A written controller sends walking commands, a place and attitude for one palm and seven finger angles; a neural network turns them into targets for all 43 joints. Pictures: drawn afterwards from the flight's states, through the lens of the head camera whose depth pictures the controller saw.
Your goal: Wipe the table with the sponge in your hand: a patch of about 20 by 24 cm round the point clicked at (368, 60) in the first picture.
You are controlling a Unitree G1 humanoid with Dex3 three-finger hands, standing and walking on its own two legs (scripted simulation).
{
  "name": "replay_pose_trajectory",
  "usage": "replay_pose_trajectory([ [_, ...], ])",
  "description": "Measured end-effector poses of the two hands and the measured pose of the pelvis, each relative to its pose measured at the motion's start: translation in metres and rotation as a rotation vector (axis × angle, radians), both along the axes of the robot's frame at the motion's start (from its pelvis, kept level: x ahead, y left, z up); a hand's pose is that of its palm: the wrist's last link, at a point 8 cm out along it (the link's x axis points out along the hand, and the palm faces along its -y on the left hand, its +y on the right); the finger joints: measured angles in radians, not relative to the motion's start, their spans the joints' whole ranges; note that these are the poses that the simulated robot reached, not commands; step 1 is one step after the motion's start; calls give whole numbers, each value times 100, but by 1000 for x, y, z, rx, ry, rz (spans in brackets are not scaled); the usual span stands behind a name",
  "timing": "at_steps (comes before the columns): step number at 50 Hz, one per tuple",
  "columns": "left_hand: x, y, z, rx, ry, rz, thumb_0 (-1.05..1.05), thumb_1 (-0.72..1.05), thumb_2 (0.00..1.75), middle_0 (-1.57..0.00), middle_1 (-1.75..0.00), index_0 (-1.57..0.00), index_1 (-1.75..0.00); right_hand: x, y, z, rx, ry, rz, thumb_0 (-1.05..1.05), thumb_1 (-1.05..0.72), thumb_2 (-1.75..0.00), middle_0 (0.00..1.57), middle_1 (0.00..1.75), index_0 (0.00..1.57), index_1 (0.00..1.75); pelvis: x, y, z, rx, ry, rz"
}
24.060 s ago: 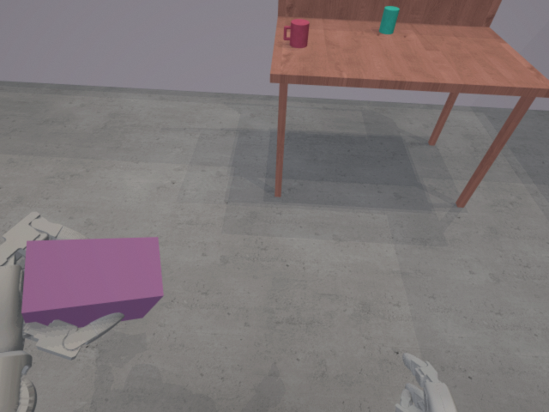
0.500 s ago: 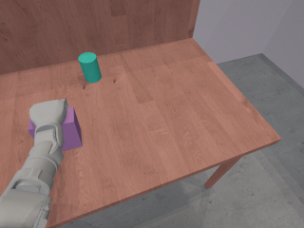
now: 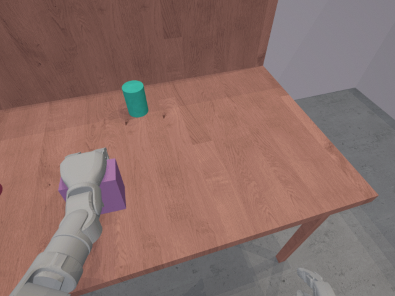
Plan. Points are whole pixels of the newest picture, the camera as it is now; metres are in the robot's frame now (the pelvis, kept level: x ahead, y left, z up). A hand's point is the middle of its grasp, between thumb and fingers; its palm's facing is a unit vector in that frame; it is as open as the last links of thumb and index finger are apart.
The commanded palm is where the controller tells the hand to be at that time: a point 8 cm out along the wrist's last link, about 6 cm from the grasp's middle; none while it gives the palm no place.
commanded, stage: wipe back along the middle lane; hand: left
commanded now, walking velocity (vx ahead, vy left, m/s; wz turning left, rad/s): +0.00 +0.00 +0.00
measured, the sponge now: (98, 193) +0.34 +0.28 -0.04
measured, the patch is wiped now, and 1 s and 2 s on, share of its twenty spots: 0.60 0.85 0.85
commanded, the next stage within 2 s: slide across to the third lane in 1.64 s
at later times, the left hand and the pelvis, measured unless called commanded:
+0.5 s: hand (91, 205) +0.29 +0.26 +0.01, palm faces -0.02 -0.06 -1.00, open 10.5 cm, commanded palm +0.24 +0.24 +0.04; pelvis +0.00 -0.01 +0.00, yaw -1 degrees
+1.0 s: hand (94, 218) +0.26 +0.24 +0.01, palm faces -0.01 -0.05 -1.00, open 10.5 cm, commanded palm +0.22 +0.22 +0.03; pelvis -0.01 -0.01 +0.00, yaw -1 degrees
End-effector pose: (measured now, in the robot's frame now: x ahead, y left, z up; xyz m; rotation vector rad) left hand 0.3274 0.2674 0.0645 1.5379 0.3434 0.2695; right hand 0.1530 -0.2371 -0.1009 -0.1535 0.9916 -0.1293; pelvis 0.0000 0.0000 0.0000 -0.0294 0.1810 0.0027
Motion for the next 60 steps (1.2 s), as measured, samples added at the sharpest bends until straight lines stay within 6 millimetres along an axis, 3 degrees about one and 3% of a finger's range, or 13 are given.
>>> replay_pose_trajectory([
  [15, -33, -9, 0, -25, -14, 16, -1, -52, 103, -64, -133, -69, -134, 12, -9, 9, -4, -68, 14, 1, -91, -90, 20, 29, 20, 30, 1, -5, 2, 8, -37, -8],
  [30, -67, -19, -1, -36, -23, 18, -1, -51, 103, -64, -133, -68, -134, 22, -4, 16, 11, -132, 39, 1, -91, -90, 20, 29, 20, 30, -6, -9, 3, 15, -65, -13],
  [43, -82, -30, -2, -30, -29, 19, -1, -51, 103, -63, -134, -68, -134, 28, 3, 14, 35, -154, 65, 1, -91, -90, 20, 29, 20, 30, -10, -11, 1, 20, -73, -13],
  [60, -84, -32, -5, -29, -20, 27, -1, -51, 103, -63, -134, -68, -134, 22, -6, 12, 20, -149, 57, 1, -91, -90, 20, 29, 20, 30, -14, -16, -1, 22, -68, -13],
])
